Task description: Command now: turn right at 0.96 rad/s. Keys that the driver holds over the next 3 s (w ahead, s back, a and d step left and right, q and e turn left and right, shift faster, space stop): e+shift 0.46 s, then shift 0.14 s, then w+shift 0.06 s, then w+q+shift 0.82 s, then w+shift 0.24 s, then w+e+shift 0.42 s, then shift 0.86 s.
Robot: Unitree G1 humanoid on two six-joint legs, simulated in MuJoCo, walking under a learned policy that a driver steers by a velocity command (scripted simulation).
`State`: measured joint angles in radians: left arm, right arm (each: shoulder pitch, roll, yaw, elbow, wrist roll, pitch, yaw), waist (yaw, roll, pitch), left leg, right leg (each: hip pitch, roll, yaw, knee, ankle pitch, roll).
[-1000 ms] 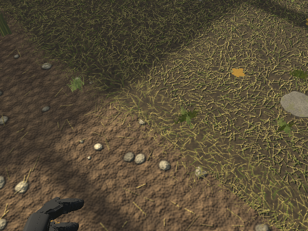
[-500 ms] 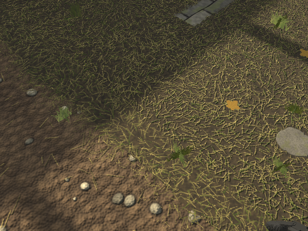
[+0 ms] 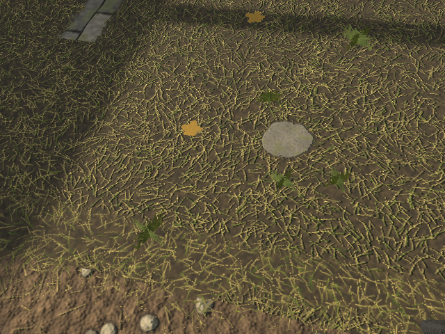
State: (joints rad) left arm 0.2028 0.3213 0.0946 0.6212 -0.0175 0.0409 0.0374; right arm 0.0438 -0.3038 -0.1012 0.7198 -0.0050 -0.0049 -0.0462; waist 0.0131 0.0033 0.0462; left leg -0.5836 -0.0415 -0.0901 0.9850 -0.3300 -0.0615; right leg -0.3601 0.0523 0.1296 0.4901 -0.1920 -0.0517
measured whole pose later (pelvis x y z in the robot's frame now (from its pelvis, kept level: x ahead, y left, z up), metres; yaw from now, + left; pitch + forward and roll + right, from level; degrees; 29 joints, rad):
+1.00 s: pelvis +0.10 -0.09 +0.00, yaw -26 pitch +2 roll +0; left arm 0.44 0.27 0.05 0.75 0.04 -0.08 0.00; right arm 0.23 -0.30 -0.09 0.80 -0.04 0.03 0.09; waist 0.02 0.03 -0.05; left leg -0.80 0.03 -0.02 1.07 -0.02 0.00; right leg 0.10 0.00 -0.17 0.20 -0.33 -0.01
